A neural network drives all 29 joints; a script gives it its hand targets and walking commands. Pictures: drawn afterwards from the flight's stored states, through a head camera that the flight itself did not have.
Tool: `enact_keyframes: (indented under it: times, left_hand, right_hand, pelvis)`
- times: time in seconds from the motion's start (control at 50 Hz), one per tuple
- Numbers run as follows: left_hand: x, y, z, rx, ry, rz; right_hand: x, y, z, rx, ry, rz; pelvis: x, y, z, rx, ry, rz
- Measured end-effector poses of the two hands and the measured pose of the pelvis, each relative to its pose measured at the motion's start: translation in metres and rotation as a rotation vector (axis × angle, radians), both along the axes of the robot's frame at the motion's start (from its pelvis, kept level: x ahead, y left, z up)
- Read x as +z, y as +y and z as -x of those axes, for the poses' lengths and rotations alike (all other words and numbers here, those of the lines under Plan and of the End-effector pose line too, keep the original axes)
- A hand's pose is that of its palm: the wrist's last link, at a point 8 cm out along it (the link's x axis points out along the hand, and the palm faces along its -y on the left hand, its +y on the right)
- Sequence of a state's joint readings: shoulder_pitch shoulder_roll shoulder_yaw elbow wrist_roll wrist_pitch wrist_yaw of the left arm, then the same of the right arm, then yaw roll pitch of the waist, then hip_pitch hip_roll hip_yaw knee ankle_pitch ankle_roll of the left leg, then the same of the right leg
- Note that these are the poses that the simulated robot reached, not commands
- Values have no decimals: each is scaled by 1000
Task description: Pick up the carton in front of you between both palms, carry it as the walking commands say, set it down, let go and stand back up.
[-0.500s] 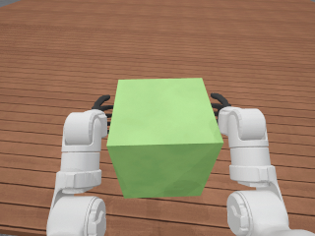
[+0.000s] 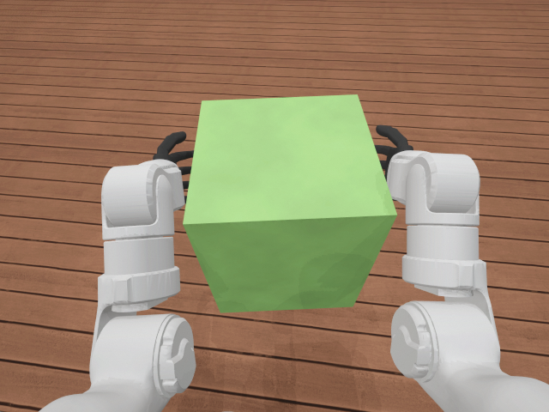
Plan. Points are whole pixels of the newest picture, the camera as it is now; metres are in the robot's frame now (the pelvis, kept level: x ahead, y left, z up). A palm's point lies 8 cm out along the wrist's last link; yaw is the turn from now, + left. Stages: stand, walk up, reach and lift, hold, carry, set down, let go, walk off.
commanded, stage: carry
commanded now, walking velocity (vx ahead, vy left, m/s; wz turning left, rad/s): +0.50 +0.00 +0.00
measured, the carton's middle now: (283, 212) +0.38 +0.00 +0.08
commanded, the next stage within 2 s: none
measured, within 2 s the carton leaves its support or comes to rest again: neither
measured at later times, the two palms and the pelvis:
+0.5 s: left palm (232, 7) +0.70 +0.08 +0.24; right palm (415, 22) +0.64 -0.22 +0.23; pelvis +0.30 +0.01 +0.09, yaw -3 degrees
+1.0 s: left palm out of the picture +0.93 +0.09 +0.25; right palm out of the picture +0.95 -0.21 +0.24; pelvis +0.58 -0.07 +0.12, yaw +1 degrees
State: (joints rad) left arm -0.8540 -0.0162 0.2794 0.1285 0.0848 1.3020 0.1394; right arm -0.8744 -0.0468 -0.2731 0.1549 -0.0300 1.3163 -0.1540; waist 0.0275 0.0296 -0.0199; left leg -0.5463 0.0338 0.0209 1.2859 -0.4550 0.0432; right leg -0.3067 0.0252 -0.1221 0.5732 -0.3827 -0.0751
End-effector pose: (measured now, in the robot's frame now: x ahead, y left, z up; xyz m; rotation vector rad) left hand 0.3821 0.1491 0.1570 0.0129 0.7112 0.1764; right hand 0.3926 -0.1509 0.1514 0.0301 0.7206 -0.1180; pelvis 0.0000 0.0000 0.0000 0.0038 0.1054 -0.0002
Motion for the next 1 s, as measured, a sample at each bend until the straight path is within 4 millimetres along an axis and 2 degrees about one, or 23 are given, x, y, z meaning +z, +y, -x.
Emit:
enact_keyframes:
  times: [0.08,0.14,0.2,0.26,0.3,0.36,0.44,0.52,0.6,0.68,0.74,0.78,0.9,1.0]
  left_hand:
    - [-8,7,-24,53,-1,8]
    - [-1,11,-56,74,-55,17]
    - [4,11,-99,70,-86,31]
    - [3,2,-152,25,-68,49]
    - [4,-13,-188,-48,-52,76]
    - [18,-37,-229,-121,-24,58]
    - [54,-61,-277,-169,-15,48]
    - [95,-73,-327,-189,-66,66]
    - [128,-72,-373,-169,-115,72]
    - [146,-67,-416,-129,-117,56]
    - [149,-65,-449,-93,-103,36]
    - [144,-64,-466,-68,-80,16]
    - [110,-58,-505,-1,69,18]
    - [89,-59,-550,19,108,29]
  right_hand:
    - [-7,7,-38,21,1,-29]
    - [-3,12,-72,22,-51,-48]
    - [0,11,-110,9,-81,-48]
    - [1,2,-147,-28,-66,-18]
    - [5,-12,-165,-70,-52,13]
    - [15,-34,-184,-129,-23,20]
    - [46,-55,-215,-189,-16,-9]
    - [93,-67,-263,-208,-66,10]
    - [137,-68,-321,-172,-113,40]
    - [159,-65,-380,-104,-114,66]
    - [160,-65,-425,-46,-100,75]
    - [152,-62,-453,5,-79,46]
    - [118,-55,-513,57,69,24]
    - [94,-56,-559,47,109,6]
  pelvis:
    - [6,-6,-35,-19,-6,-23]
    - [6,-7,-68,-31,-15,-31]
    - [6,-6,-110,-30,-11,-39]
    - [9,-1,-159,-32,-22,-32]
    - [17,2,-186,-31,-43,-48]
    - [39,7,-218,-26,-57,-47]
    - [74,13,-262,-42,-55,-17]
    - [97,6,-307,-55,-41,12]
    - [106,-9,-356,-51,-30,21]
    - [104,-29,-412,-44,-28,15]
    - [92,-47,-456,-20,-40,5]
    - [88,-56,-478,-14,-44,18]
    - [105,-72,-529,8,-34,-8]
    - [117,-74,-575,16,-17,-19]
